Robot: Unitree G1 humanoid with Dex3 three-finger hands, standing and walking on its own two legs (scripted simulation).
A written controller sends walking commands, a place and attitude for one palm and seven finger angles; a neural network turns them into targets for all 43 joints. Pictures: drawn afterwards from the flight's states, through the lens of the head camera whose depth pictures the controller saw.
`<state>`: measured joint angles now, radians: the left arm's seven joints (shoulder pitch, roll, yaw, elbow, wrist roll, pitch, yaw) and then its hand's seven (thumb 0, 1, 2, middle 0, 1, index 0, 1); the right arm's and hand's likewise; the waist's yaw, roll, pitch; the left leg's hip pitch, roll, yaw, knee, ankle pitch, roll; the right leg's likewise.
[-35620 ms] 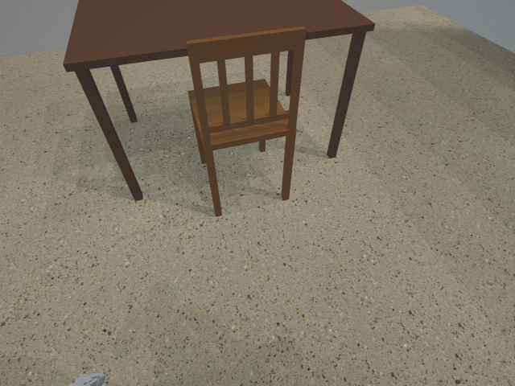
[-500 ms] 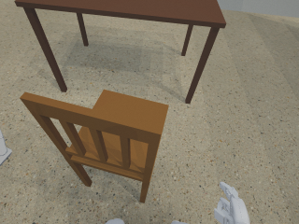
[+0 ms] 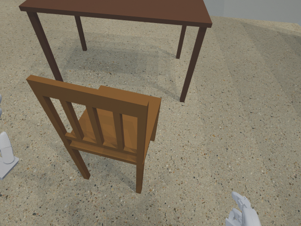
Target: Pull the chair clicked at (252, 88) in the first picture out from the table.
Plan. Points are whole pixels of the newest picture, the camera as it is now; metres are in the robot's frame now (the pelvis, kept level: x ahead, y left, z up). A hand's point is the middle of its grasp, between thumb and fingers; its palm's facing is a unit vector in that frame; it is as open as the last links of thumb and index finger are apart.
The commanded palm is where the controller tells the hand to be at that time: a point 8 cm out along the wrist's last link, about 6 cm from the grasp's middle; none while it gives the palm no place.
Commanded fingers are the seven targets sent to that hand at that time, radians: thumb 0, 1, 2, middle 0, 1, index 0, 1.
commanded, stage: stop stepping back and stand still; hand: left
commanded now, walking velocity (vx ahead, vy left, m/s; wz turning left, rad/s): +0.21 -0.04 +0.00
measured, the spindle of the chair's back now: (96, 125) +0.46 +0.23 -0.10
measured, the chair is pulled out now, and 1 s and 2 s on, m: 0.59 0.59 0.59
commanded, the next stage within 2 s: let the arm hang, fingers relaxed in 0.54 s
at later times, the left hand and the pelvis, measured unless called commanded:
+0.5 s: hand out of the picture +0.15 +0.27 +0.17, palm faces +0.46 -0.76 -0.46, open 7.4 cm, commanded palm +0.09 +0.30 +0.18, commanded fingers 0.00 0.90 0.90 -0.20 -0.30 -0.20 -0.30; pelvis -0.03 +0.00 +0.00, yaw +2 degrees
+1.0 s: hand out of the picture +0.03 +0.17 -0.17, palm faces +0.13 -0.98 -0.15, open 6.8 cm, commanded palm none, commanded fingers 0.00 0.90 0.90 -0.20 -0.30 -0.20 -0.30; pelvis -0.03 +0.00 +0.00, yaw +3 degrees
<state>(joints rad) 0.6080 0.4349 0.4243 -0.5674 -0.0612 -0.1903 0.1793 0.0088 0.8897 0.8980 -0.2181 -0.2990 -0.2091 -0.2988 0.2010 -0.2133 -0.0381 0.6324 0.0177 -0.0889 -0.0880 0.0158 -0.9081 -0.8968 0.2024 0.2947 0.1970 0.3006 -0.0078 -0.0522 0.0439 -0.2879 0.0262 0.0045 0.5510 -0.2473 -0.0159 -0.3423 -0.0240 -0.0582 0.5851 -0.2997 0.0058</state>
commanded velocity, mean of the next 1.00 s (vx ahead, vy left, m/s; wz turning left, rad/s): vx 0.05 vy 0.01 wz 0.00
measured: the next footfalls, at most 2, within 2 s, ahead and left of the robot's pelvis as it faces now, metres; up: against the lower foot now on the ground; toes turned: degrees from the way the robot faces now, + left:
none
